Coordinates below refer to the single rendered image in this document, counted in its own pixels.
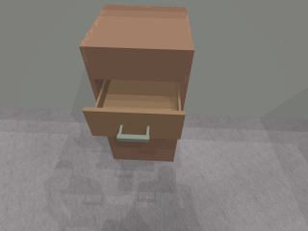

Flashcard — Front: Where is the drawer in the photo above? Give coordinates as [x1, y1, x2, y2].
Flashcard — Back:
[83, 79, 186, 140]

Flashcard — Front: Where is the cabinet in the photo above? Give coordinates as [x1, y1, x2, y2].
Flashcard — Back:
[79, 5, 194, 162]

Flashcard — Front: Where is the handle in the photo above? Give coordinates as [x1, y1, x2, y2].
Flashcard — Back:
[116, 124, 150, 142]

